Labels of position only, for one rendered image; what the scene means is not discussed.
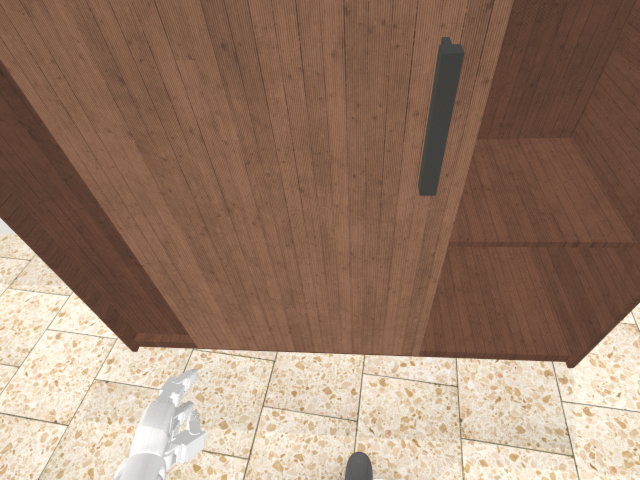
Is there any wardrobe door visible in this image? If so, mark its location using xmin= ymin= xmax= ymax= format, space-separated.
xmin=0 ymin=60 xmax=189 ymax=335
xmin=0 ymin=0 xmax=514 ymax=356

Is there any robot right foot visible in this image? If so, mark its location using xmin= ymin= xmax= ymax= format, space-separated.
xmin=345 ymin=452 xmax=373 ymax=480

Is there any handle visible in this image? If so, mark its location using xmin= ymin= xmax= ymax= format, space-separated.
xmin=418 ymin=37 xmax=464 ymax=196

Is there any robot left forearm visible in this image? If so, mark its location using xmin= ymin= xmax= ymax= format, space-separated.
xmin=114 ymin=453 xmax=166 ymax=480

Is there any robot left hand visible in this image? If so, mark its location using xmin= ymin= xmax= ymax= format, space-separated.
xmin=129 ymin=369 xmax=206 ymax=471

